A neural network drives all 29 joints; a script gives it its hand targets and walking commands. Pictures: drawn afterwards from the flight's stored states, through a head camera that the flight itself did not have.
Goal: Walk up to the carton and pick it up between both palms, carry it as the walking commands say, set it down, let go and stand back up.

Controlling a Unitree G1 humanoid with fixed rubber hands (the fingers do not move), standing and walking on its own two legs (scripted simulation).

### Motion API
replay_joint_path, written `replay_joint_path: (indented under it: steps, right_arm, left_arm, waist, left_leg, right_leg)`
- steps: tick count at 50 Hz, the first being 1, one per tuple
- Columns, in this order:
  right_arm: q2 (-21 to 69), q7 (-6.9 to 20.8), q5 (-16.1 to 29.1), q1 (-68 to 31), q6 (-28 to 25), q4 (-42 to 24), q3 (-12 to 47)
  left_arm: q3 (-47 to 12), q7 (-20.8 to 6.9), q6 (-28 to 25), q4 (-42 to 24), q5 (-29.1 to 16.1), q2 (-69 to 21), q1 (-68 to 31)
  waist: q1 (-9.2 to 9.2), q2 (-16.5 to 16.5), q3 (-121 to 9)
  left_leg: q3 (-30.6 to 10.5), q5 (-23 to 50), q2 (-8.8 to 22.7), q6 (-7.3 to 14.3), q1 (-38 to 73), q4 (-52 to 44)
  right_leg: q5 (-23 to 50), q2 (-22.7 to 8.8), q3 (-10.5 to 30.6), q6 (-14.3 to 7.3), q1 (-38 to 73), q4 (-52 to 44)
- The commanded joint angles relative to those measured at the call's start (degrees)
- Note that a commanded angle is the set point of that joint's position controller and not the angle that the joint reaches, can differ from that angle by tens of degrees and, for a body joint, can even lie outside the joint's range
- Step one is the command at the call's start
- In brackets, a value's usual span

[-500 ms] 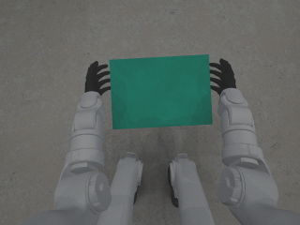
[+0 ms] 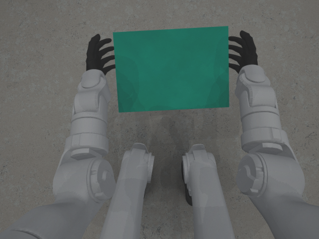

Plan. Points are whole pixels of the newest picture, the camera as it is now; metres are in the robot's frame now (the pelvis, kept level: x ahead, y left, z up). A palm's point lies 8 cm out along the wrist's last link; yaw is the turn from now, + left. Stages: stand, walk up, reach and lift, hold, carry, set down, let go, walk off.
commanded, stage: set down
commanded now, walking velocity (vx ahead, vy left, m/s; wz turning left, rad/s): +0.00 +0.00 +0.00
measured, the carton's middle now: (170, 74) +0.49 -0.01 -0.18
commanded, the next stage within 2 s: none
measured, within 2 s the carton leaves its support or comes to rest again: neither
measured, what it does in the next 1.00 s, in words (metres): lowers itself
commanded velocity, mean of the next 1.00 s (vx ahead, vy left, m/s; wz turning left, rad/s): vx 0.00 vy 0.00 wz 0.00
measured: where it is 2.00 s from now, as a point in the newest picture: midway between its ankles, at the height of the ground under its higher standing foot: (165, 188)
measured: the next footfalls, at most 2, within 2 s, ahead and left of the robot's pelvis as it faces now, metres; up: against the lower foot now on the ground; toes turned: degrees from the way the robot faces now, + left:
none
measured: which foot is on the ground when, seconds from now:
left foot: down 0.00-1.00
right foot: down 0.00-1.00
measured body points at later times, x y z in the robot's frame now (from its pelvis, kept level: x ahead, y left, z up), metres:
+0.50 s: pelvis -0.01 +0.00 -0.06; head +0.31 -0.02 +0.26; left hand +0.50 +0.17 -0.18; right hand +0.52 -0.18 -0.19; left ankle +0.10 +0.12 -0.47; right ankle +0.10 -0.11 -0.47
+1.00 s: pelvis -0.01 +0.00 -0.11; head +0.34 -0.02 +0.17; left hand +0.52 +0.17 -0.26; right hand +0.54 -0.18 -0.27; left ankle +0.10 +0.12 -0.47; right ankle +0.10 -0.11 -0.47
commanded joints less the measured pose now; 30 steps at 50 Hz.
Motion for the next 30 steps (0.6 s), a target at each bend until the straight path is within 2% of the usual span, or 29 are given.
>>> replay_joint_path:
  steps: [1,30]
  right_arm:
    - [53.48,16.49,8.37,-33.63,-1.41,-1.28,26.35]
    - [46.67,15.51,11.76,-44.04,-3.85,0.18,28.08]
  left_arm:
    - [-30.61,-16.44,0.09,1.73,-7.61,-51.08,-36.32]
    - [-30.92,-14.53,-2.07,1.6,-11.14,-45.33,-46.02]
  waist:
    - [-0.61,-2.61,-54.64]
    - [-0.48,-2.91,-54.43]
  left_leg:
    - [6.8,12.25,-2.42,0.69,26.6,-6.4]
    - [7.9,13.16,-1.59,0.53,18.0,7.03]
  right_leg:
    - [11.95,2.02,-4.8,-0.64,32.89,-7.93]
    - [13.38,1.36,-5.7,-0.62,23.41,6.03]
